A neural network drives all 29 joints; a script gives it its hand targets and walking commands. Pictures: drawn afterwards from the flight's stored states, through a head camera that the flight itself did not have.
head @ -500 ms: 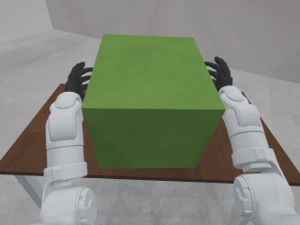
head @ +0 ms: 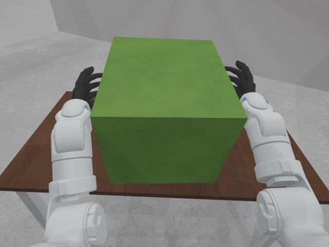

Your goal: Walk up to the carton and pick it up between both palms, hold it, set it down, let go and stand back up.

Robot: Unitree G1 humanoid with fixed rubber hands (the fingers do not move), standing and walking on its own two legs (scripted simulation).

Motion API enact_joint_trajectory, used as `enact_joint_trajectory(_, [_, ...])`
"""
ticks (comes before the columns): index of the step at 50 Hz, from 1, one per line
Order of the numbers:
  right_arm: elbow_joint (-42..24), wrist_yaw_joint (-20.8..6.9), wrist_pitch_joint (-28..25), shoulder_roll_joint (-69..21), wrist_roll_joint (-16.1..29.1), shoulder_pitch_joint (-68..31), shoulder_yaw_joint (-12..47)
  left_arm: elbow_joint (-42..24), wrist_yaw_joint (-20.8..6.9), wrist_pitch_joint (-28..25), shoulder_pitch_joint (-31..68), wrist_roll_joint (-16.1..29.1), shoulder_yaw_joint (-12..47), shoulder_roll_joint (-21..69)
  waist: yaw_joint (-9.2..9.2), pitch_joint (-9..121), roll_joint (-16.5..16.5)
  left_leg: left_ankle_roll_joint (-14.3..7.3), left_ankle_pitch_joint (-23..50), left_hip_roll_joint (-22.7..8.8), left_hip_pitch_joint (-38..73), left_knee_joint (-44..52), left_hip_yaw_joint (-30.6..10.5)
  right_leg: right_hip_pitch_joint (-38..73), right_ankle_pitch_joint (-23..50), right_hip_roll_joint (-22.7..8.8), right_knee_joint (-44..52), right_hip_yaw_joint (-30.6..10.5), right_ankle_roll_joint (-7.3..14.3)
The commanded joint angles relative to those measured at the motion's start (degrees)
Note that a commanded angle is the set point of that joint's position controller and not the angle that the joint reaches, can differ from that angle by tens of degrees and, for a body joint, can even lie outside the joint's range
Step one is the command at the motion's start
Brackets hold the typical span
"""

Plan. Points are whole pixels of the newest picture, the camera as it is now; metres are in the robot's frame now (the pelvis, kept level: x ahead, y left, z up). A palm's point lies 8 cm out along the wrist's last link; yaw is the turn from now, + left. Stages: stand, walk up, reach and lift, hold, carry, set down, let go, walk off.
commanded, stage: hold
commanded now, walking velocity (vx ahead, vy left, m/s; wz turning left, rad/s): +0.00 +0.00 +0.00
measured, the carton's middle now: (163, 108) +0.42 +0.00 +0.17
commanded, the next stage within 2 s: none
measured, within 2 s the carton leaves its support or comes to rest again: neither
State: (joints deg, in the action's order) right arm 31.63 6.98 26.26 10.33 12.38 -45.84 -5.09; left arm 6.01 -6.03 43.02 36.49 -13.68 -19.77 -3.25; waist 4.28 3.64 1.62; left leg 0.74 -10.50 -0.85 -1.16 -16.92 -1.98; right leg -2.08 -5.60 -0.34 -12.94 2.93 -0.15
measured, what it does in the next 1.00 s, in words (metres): stands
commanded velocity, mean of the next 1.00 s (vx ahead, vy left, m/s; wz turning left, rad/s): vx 0.00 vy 0.00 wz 0.00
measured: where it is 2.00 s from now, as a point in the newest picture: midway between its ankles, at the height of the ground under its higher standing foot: outside the picture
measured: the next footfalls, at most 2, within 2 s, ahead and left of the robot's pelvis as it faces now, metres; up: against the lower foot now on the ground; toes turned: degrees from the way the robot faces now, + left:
none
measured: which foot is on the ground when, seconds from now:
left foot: down 0.00-1.00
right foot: down 0.00-1.00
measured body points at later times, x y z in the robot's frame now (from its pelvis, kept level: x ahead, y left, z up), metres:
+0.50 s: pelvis +0.00 +0.00 +0.00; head -0.06 +0.02 +0.44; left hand +0.37 +0.18 +0.23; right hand +0.38 -0.18 +0.24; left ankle -0.01 +0.13 -0.75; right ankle +0.02 -0.12 -0.75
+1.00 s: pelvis +0.00 +0.00 +0.00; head -0.06 +0.02 +0.44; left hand +0.37 +0.19 +0.22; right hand +0.38 -0.18 +0.24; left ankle -0.01 +0.13 -0.75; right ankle +0.02 -0.12 -0.75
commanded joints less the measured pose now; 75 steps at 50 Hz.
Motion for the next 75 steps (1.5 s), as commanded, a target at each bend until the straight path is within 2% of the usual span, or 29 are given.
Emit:
enact_joint_trajectory(1, [-14.6, -6.9, -2.7, -31.8, 5.8, -33.5, 19.0, -6.0, -7.3, -2.5, 35.4, 8.7, 24.9, 24.9, 0.66, 16.3, -1.9, 1.6, 12.6, 4.1, -4.0, 2.2, 3.1, 12.4, 7.6, 3.4, -1.2, -0.1, -0.5])
enact_joint_trajectory(2, [-14.2, -7.1, -2.7, -31.4, 5.6, -32.5, 18.8, -6.2, -7.2, -2.4, 34.6, 8.5, 25.4, 25.4, 0.84, 15.5, -2.8, 1.9, 13.1, 3.7, -3.5, 2.2, 2.9, 11.9, 7.4, 3.6, -1.2, 0.1, -0.2])
enact_joint_trajectory(5, [-17.4, -6.9, -3.3, -31.8, 5.8, -35.3, 19.9, -4.2, -7.2, -2.4, 33.1, 8.3, 24.7, 25.1, -0.23, 16.0, -0.9, 1.1, 12.4, 4.1, -4.2, 2.0, 3.1, 12.0, 7.8, 3.4, -0.9, -0.2, -0.5])
enact_joint_trajectory(6, [-16.9, -6.9, -3.3, -32.2, 6.1, -33.6, 20.1, -7.1, -7.0, -2.8, 34.1, 8.7, 25.8, 25.4, 0.15, 16.8, -2.3, 1.5, 13.9, 4.0, -3.7, 1.7, 2.8, 12.0, 8.6, 3.4, -1.5, 0.0, -0.4])
enact_joint_trajectory(12, [-18.1, -6.6, -3.1, -31.7, 6.0, -33.3, 20.3, -6.5, -6.9, -2.3, 32.2, 8.5, 25.4, 24.5, 0.28, 16.1, -1.0, 1.5, 14.7, 4.2, -3.2, 1.4, 3.1, 12.5, 9.8, 3.7, -1.4, 0.0, -0.7])
enact_joint_trajectory(16, [-17.4, -6.7, -2.5, -30.5, 6.6, -31.4, 19.6, -8.6, -7.0, -1.8, 32.5, 8.9, 27.1, 25.6, 1.38, 15.3, -4.3, 2.6, 15.5, 3.7, -3.2, 1.5, 2.8, 11.8, 8.1, 3.6, -1.4, -0.2, 0.3])
enact_joint_trajectory(18, [-18.3, -6.8, -2.4, -30.2, 6.7, -30.6, 19.9, -9.4, -6.8, -1.7, 31.6, 9.2, 27.5, 25.3, 1.35, 16.6, -4.0, 2.7, 16.1, 3.7, -2.5, 1.2, 2.8, 11.8, 8.6, 3.6, -1.5, -0.1, 0.2])
enact_joint_trajectory(21, [-20.6, -7.1, -2.6, -31.0, 6.7, -34.5, 20.2, -8.0, -6.6, -1.7, 32.2, 9.5, 27.2, 25.4, 0.19, 16.3, -2.6, 2.1, 14.5, 3.7, -3.8, 1.4, 2.7, 11.2, 7.4, 3.8, -1.3, 0.0, 0.0])
enact_joint_trajectory(25, [-15.3, -7.6, -2.1, -31.0, 6.6, -31.9, 19.8, -8.2, -6.3, -1.8, 33.9, 8.6, 26.2, 24.8, -0.21, 14.1, -3.2, 2.1, 14.4, 3.5, -3.9, 2.1, 2.9, 11.2, 5.7, 3.7, -1.3, -0.1, 0.4])
enact_joint_trajectory(29, [-16.6, -7.5, -2.4, -31.8, 5.9, -35.0, 19.6, -6.0, -6.6, -1.5, 34.0, 9.0, 25.8, 25.7, -0.33, 16.0, -1.7, 1.2, 11.5, 3.7, -5.0, 2.4, 3.2, 11.4, 5.8, 3.4, -1.1, -0.6, 0.1])
enact_joint_trajectory(31, [-14.3, -7.4, -1.8, -30.9, 5.7, -33.8, 18.6, -4.5, -7.0, -1.2, 33.9, 8.5, 25.5, 24.9, 0.75, 14.0, -2.5, 1.6, 11.9, 3.8, -4.6, 2.3, 3.0, 11.0, 6.2, 3.4, -0.9, -0.6, 0.2])
enact_joint_trajectory(33, [-15.3, -7.2, -1.9, -31.1, 6.1, -33.8, 19.4, -5.1, -7.5, -1.2, 33.7, 8.6, 24.4, 24.8, 0.19, 16.4, -1.5, 1.3, 11.7, 4.0, -4.5, 2.3, 3.1, 12.7, 7.1, 3.2, -0.8, -0.8, -0.3])
enact_joint_trajectory(34, [-15.6, -7.0, -2.1, -31.3, 5.7, -35.3, 19.1, -2.6, -7.7, -1.2, 32.9, 8.0, 23.5, 24.7, -0.28, 14.9, -0.9, 1.0, 10.7, 4.2, -5.5, 2.4, 3.1, 12.3, 6.9, 3.1, -0.7, -0.5, -0.4])
enact_joint_trajectory(35, [-16.6, -6.8, -2.3, -32.1, 6.1, -34.9, 19.6, -4.9, -7.8, -1.6, 33.3, 8.6, 24.4, 25.1, 0.0, 16.6, -0.6, 1.1, 12.7, 4.1, -4.6, 1.9, 2.9, 12.9, 9.2, 3.4, -1.3, -0.3, -0.6])
enact_joint_trajectory(36, [-16.9, -6.7, -2.4, -32.5, 7.1, -33.1, 20.4, -7.7, -7.5, -2.1, 33.7, 9.1, 25.9, 25.3, 0.67, 17.4, -2.1, 1.9, 16.1, 4.1, -3.0, 1.0, 2.7, 13.3, 11.9, 3.7, -2.0, -0.2, -0.4])
enact_joint_trajectory(42, [-16.9, -6.9, -2.4, -32.7, 6.5, -34.6, 20.2, -6.0, -7.1, -2.3, 34.5, 8.8, 25.0, 25.2, -0.34, 16.1, -1.6, 1.2, 11.7, 4.0, -4.0, 2.3, 3.0, 11.9, 7.2, 3.4, -1.3, -0.3, -0.5])
enact_joint_trajectory(45, [-13.2, -6.9, -1.7, -30.6, 5.7, -32.8, 18.9, -3.6, -7.5, -1.7, 33.6, 7.8, 24.1, 24.6, 0.43, 12.5, -1.6, 1.5, 11.7, 3.7, -4.2, 2.6, 3.1, 10.8, 6.2, 3.4, -0.6, -0.3, 0.0])
enact_joint_trajectory(48, [-15.0, -7.3, -2.3, -31.4, 6.6, -33.5, 19.0, -6.6, -7.5, -1.9, 35.1, 8.9, 26.0, 25.7, 0.62, 15.3, -4.3, 2.2, 13.2, 3.8, -4.2, 2.1, 3.0, 11.7, 6.7, 3.4, -1.3, -0.3, 0.3])
enact_joint_trajectory(51, [-17.3, -7.2, -2.7, -31.5, 7.2, -34.8, 19.8, -6.7, -7.0, -2.0, 34.2, 9.4, 26.0, 25.7, 0.35, 17.5, -2.4, 1.7, 14.4, 3.8, -3.0, 1.3, 2.8, 12.0, 8.6, 3.7, -1.2, 0.0, -0.1])
enact_joint_trajectory(54, [-14.6, -7.5, -2.4, -31.1, 5.9, -32.8, 18.6, -6.5, -6.8, -2.0, 34.6, 8.8, 26.1, 25.6, 0.86, 15.2, -3.2, 1.8, 11.8, 3.6, -3.7, 2.5, 2.8, 10.7, 5.4, 3.4, -1.0, -0.2, 0.2])
enact_joint_trajectory(58, [-16.8, -7.8, -3.2, -31.7, 6.1, -36.5, 19.8, -4.6, -6.6, -2.0, 34.1, 8.4, 24.6, 25.5, -1.15, 15.9, -1.8, 1.0, 11.6, 3.8, -4.8, 2.3, 3.0, 11.5, 4.9, 3.5, -1.1, -0.1, 0.0])
enact_joint_trajectory(62, [-15.5, -7.4, -3.1, -31.8, 5.5, -34.9, 19.1, -4.4, -6.8, -2.2, 34.0, 8.8, 25.2, 26.0, 0.5, 15.3, -0.5, 1.1, 11.6, 3.7, -3.5, 2.3, 2.8, 10.8, 5.8, 3.6, -0.6, -0.2, -0.3])
enact_joint_trajectory(63, [-13.5, -7.3, -2.6, -31.4, 5.3, -33.9, 19.0, -3.7, -7.0, -2.1, 34.2, 7.9, 24.1, 25.2, 0.3, 14.3, -0.4, 1.1, 10.9, 3.8, -4.0, 2.7, 3.0, 10.9, 5.4, 3.5, -0.6, -0.2, -0.3])
enact_joint_trajectory(64, [-16.1, -7.2, -3.1, -31.7, 5.3, -35.5, 18.9, -3.2, -7.3, -2.0, 33.8, 8.7, 24.7, 25.7, 0.38, 15.7, -0.3, 1.0, 10.4, 3.7, -4.2, 2.6, 2.9, 11.4, 5.6, 3.4, -0.5, -0.1, -0.5])
enact_joint_trajectory(65, [-13.6, -7.2, -2.6, -31.5, 5.3, -34.5, 18.2, -4.0, -7.3, -2.2, 35.4, 8.6, 24.9, 25.2, 0.9, 14.6, -1.5, 1.2, 10.6, 3.7, -4.4, 2.6, 2.9, 10.8, 5.3, 3.3, -0.7, -0.3, -0.4])
enact_joint_trajectory(67, [-15.0, -7.0, -2.7, -32.1, 6.2, -33.0, 19.3, -6.4, -7.4, -2.4, 34.9, 9.1, 25.6, 25.4, 1.31, 17.2, -2.3, 1.5, 13.6, 4.0, -3.0, 1.7, 3.0, 12.6, 9.2, 3.1, -1.2, -0.6, -0.5])
enact_joint_trajectory(68, [-15.8, -6.7, -2.6, -32.0, 6.6, -33.0, 20.1, -5.9, -7.3, -2.2, 33.7, 8.7, 25.1, 25.2, 0.7, 16.7, -2.3, 1.5, 14.6, 4.1, -3.1, 1.5, 3.0, 12.8, 10.2, 3.3, -1.4, -0.6, -0.5])
enact_joint_trajectory(72, [-15.7, -6.8, -2.4, -31.3, 6.6, -32.6, 19.5, -6.9, -7.4, -2.1, 34.1, 8.9, 25.8, 24.8, 1.13, 16.2, -3.2, 2.2, 14.7, 4.0, -2.9, 1.5, 2.7, 11.7, 8.9, 3.3, -1.2, -0.2, -0.4])
enact_joint_trajectory(75, [-18.7, -6.8, -2.8, -31.7, 7.2, -34.6, 20.7, -8.1, -7.1, -2.2, 34.3, 8.6, 25.3, 25.2, -0.18, 17.0, -2.1, 1.9, 15.4, 4.1, -3.3, 1.3, 2.9, 12.3, 8.9, 3.7, -1.6, 0.1, -0.4])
